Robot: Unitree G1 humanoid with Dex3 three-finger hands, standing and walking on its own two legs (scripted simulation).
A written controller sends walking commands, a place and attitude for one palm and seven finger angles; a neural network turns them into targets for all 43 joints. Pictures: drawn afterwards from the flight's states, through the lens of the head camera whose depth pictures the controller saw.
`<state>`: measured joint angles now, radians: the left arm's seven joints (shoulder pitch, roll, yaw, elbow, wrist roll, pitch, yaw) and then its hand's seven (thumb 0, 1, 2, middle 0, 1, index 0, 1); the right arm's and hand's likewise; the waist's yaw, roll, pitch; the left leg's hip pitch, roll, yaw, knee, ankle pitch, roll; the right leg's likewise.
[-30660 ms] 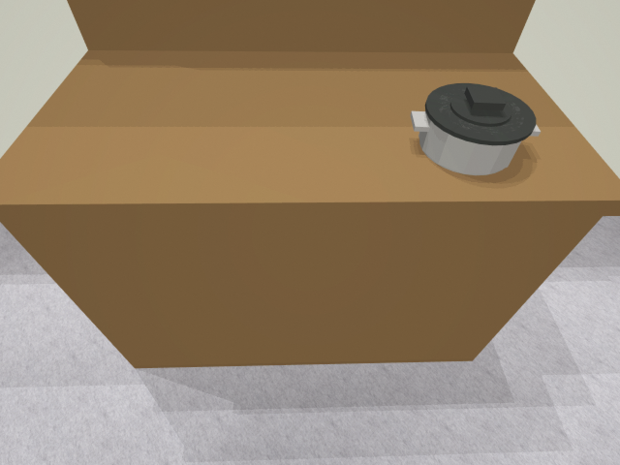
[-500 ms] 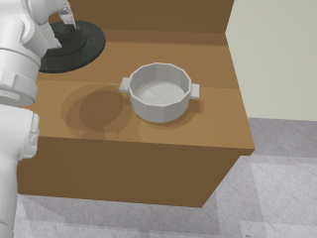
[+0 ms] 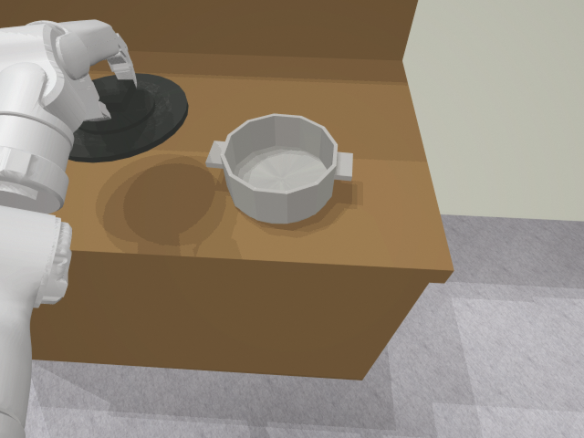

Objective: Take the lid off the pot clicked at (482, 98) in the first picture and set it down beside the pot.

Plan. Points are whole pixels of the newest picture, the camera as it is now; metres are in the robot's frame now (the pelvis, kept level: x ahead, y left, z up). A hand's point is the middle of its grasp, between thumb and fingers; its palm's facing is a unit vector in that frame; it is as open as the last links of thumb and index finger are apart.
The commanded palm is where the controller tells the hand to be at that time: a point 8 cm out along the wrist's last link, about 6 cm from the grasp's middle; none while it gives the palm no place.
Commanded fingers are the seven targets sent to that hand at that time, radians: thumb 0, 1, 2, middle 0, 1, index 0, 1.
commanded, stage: lower the lid onto the table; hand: left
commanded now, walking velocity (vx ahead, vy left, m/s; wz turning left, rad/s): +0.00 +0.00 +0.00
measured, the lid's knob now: (108, 95) +0.51 +0.23 +0.20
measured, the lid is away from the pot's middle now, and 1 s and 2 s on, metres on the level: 0.22 0.23 0.22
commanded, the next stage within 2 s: none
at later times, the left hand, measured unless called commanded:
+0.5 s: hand (105, 119) +0.49 +0.23 +0.18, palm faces -0.40 -0.09 -0.91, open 8.9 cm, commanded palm +0.50 +0.23 +0.25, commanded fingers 0.00 0.48 1.16 -0.71 -0.96 -0.73 -0.90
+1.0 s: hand (116, 135) +0.50 +0.23 +0.14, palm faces -0.44 -0.08 -0.89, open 8.9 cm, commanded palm +0.51 +0.23 +0.22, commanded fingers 0.00 0.48 1.16 -0.71 -0.96 -0.73 -0.90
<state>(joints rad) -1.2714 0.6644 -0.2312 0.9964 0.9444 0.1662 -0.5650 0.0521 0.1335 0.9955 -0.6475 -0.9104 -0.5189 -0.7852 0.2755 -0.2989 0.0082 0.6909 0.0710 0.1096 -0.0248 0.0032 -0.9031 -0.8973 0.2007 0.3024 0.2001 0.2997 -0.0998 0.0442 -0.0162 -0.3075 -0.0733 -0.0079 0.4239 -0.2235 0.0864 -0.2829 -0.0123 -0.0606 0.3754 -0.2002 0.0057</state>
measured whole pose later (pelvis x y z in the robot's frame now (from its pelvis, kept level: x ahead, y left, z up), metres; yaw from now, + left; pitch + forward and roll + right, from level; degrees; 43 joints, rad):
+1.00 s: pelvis +0.01 +0.01 +0.00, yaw -1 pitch +10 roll -2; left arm -1.17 0.67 -0.16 1.07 0.95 0.03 -0.51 0.05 0.14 0.99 -0.65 -0.91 -0.51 -0.79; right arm 0.30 -0.28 0.00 0.69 0.06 0.13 -0.02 0.00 -0.90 -0.90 0.20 0.30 0.20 0.30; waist -0.13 0.04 -0.03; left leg -0.37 -0.07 0.01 0.47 -0.26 0.10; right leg -0.34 -0.01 -0.05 0.40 -0.22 0.02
